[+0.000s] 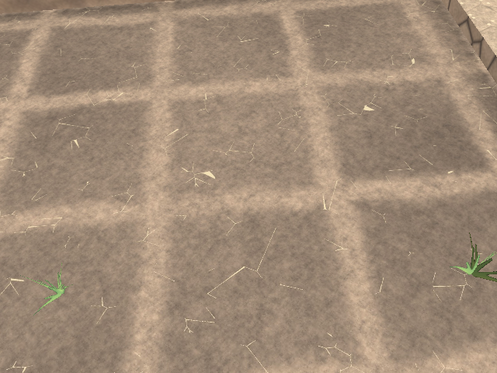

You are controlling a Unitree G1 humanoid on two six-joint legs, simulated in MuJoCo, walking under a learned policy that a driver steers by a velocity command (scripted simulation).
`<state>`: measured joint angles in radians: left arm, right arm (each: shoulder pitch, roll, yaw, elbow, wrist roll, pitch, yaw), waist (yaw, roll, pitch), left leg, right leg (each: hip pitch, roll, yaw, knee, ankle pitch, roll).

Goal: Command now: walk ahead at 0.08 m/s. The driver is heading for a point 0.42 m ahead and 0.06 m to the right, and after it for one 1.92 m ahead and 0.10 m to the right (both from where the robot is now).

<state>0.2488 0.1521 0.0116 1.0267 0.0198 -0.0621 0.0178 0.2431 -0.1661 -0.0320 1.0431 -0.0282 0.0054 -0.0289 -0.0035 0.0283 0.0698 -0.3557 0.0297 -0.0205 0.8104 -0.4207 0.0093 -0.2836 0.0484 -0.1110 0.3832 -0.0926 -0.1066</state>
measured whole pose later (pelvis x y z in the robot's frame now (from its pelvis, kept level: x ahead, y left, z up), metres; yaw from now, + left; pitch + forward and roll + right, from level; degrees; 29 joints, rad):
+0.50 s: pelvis +0.03 +0.03 +0.01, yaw +0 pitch -1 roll +0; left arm 0.31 0.14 0.01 1.12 0.01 -0.02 0.03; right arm 0.34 -0.12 0.01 1.13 -0.01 -0.02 -0.04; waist 0.01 0.00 0.02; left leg -0.12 -0.01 0.03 0.39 -0.24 0.02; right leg -0.22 0.02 -0.08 0.37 -0.14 -0.05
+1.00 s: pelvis +0.12 -0.02 -0.01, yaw -10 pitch +1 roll +1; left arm 0.22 0.20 0.07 0.95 0.02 -0.05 -0.03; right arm 0.42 -0.22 -0.07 1.10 -0.03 -0.07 -0.03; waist -0.01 0.05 0.01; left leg -0.01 0.09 0.17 0.46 -0.44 -0.04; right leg -0.38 -0.02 -0.09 0.62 -0.30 -0.11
